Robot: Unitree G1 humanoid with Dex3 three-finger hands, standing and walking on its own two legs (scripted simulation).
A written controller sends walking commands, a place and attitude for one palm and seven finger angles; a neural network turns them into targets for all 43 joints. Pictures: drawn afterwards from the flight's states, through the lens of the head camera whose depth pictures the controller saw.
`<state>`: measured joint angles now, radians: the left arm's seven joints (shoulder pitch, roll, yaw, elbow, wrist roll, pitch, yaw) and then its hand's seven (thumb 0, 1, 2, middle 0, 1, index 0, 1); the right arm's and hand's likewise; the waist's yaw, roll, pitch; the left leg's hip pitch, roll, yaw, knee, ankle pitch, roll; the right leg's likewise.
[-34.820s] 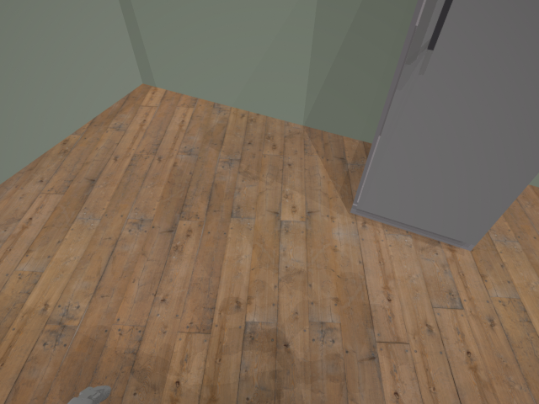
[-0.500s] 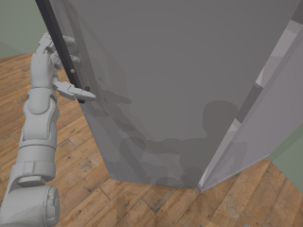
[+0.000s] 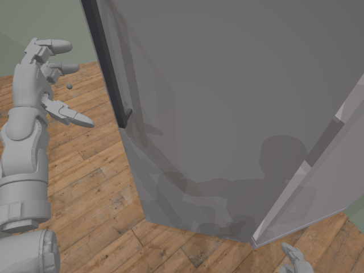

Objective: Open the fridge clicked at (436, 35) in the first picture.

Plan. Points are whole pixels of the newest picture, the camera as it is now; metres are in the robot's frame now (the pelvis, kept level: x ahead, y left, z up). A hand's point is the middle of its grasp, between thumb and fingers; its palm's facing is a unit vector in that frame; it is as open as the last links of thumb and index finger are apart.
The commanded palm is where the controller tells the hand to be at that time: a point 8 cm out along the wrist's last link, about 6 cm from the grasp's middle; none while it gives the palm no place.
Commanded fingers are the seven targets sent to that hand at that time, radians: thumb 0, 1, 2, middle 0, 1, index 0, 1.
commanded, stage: slip the hand off the handle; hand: left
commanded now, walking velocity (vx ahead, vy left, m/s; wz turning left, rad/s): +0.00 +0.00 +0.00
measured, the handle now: (113, 69) +0.45 +0.18 +0.24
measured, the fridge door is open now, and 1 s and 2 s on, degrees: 58 58 58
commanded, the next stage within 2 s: draw the hand back to the body in 1.12 s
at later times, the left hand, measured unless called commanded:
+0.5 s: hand (53, 99) +0.35 +0.26 +0.23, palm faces +0.14 -0.98 -0.12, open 14.7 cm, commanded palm +0.30 +0.31 +0.24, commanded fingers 0.00 -0.55 0.20 -0.25 -1.15 -0.25 -1.15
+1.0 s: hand (33, 134) +0.26 +0.25 +0.24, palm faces +0.24 -0.96 -0.12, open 14.7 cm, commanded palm +0.23 +0.29 +0.24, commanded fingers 0.00 -0.55 0.20 -0.25 -1.15 -0.25 -1.15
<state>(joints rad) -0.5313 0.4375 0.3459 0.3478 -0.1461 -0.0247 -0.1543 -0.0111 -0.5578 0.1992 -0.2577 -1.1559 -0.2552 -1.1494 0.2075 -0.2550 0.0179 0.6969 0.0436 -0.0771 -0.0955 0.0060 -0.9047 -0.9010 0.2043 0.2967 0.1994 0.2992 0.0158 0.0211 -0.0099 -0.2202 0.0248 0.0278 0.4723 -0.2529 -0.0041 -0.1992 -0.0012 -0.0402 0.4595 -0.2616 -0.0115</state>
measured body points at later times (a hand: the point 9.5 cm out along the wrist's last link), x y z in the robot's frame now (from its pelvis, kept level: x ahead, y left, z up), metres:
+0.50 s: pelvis +0.00 +0.02 +0.00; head -0.01 +0.01 +0.45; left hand +0.33 +0.31 +0.24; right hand +0.11 -0.24 -0.11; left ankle +0.00 +0.12 -0.74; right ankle -0.01 -0.11 -0.74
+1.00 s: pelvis -0.02 -0.01 +0.00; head -0.05 -0.02 +0.45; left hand +0.24 +0.30 +0.24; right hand +0.19 -0.22 -0.07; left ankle +0.00 +0.12 -0.74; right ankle -0.01 -0.11 -0.74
